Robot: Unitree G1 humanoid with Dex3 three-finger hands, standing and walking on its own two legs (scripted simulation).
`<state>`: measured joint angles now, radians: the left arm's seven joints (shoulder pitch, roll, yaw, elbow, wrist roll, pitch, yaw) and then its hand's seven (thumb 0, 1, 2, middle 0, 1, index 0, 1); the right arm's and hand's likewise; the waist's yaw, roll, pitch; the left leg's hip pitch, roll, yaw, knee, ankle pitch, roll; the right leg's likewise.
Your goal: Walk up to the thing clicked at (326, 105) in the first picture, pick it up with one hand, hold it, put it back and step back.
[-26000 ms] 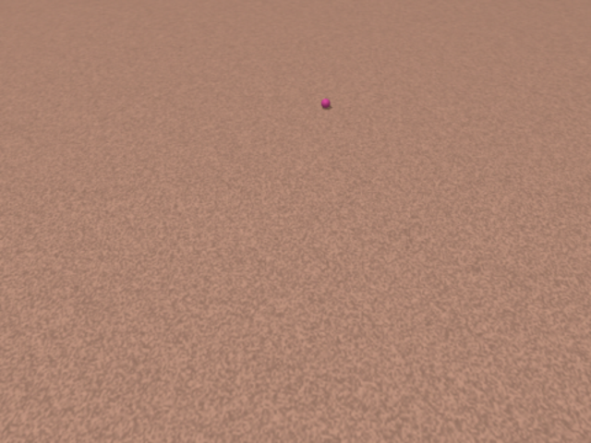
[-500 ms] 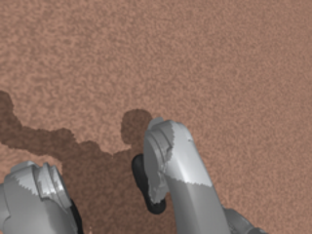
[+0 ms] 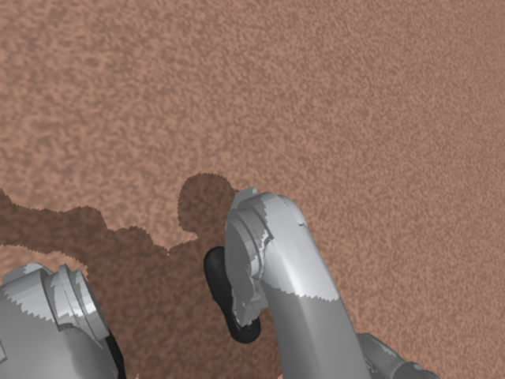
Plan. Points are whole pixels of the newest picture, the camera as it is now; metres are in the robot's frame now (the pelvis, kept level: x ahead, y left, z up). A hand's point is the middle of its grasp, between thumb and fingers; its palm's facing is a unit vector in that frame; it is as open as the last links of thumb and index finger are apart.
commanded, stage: rest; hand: left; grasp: from above
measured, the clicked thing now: out of the picture +0.46 +0.32 -0.26
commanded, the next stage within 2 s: open in 0.24 s
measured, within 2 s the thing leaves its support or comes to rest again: neither
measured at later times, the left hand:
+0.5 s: hand out of the picture +0.44 +0.31 -0.24, palm faces -0.43 -0.13 -0.89, open 7.1 cm
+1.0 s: hand out of the picture +0.44 +0.31 -0.25, palm faces -0.44 -0.14 -0.89, open 12.6 cm
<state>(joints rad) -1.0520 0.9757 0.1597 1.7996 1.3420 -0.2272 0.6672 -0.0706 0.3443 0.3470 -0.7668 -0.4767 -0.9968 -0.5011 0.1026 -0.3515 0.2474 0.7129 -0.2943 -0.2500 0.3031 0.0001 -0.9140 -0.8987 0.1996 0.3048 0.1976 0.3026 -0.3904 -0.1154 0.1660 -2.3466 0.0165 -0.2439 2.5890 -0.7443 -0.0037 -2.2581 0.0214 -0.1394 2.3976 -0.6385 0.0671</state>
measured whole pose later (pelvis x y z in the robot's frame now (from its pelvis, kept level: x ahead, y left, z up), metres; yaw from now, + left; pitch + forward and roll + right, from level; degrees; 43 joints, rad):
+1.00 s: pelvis +0.00 +0.00 +0.01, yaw -1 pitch +27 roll -15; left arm -1.07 1.03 0.12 1.79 1.30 -0.23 0.67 0.00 -0.26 0.78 -0.29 -0.81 -0.30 -0.81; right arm 0.10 -0.37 0.31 0.67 -0.29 -0.27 0.30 0.00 -0.90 -0.90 0.20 0.31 0.20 0.30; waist -0.40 -0.14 0.21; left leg -2.33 0.02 -0.27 2.57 -0.74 0.00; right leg -2.22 0.03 -0.16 2.36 -0.63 0.07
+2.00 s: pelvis -0.01 -0.01 +0.06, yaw +7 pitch +32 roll -7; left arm -0.94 0.66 -0.04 1.33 1.14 -0.13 0.23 0.00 -0.52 1.03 -0.09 -1.01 -0.08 -1.02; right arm 0.13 -0.32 0.08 0.66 -0.11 -0.06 0.20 0.00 -0.91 -0.90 0.20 0.30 0.20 0.30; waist -0.21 0.04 -0.06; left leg -2.23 0.01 -0.13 2.33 -0.67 -0.01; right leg -2.18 -0.02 -0.06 2.23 -0.62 0.03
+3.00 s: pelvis +0.00 -0.01 +0.20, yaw +10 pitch +31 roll -4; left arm -0.25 0.41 0.03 0.48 0.45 0.09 0.05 0.00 0.82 0.91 -0.22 -0.33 -0.22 -0.33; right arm 0.11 -0.29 -0.04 0.58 0.01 -0.02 0.04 0.01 -0.90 -0.89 0.20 0.30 0.20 0.30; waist -0.06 0.03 -0.19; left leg -1.79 0.02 -0.08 1.89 -0.64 -0.01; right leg -1.76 -0.03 -0.04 1.83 -0.61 0.02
